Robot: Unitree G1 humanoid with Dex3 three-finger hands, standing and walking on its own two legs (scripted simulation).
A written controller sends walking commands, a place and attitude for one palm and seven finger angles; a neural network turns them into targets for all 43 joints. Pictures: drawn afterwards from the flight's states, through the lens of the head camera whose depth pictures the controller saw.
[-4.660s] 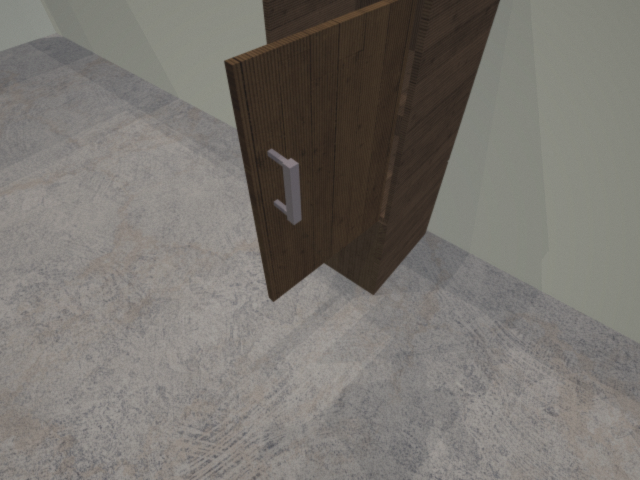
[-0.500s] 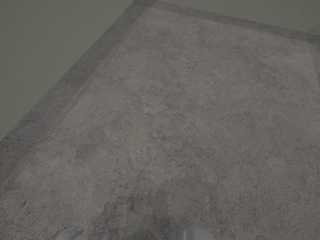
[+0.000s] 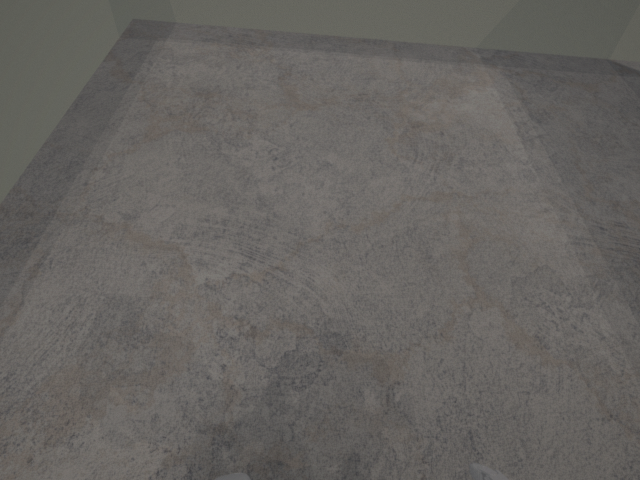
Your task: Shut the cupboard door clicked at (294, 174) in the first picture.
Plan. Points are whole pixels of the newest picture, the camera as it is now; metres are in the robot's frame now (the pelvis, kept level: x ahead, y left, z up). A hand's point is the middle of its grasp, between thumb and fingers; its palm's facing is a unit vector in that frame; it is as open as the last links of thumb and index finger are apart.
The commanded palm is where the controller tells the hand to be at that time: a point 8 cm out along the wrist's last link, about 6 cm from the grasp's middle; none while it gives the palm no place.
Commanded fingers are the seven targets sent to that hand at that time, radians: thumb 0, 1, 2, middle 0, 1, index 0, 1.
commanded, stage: walk around to get in front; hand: left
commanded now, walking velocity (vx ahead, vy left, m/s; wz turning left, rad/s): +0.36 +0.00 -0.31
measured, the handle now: out of the picture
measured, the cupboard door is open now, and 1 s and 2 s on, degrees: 83 83 83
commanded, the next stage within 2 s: walk to a spot facing it in 0.40 s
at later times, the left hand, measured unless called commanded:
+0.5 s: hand (241, 383) +0.27 +0.13 -0.16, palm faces -0.08 -0.98 -0.16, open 7.3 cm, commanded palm none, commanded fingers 0.00 0.90 0.90 -0.20 -0.30 -0.20 -0.30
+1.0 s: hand (269, 282) +0.45 +0.11 -0.15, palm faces +0.17 -0.96 -0.20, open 7.4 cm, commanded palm none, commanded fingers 0.00 0.90 0.90 -0.20 -0.30 -0.20 -0.30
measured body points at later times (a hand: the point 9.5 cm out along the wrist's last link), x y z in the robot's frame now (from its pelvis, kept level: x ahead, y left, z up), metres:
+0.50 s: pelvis +0.23 -0.05 +0.02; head +0.27 -0.03 +0.46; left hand +0.28 +0.18 -0.15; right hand +0.25 -0.30 -0.12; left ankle +0.31 +0.08 -0.70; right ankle +0.16 -0.14 -0.72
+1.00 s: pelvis +0.38 -0.09 +0.02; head +0.42 -0.08 +0.46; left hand +0.44 +0.16 -0.13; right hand +0.46 -0.33 -0.13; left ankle +0.36 +0.04 -0.67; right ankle +0.35 -0.19 -0.72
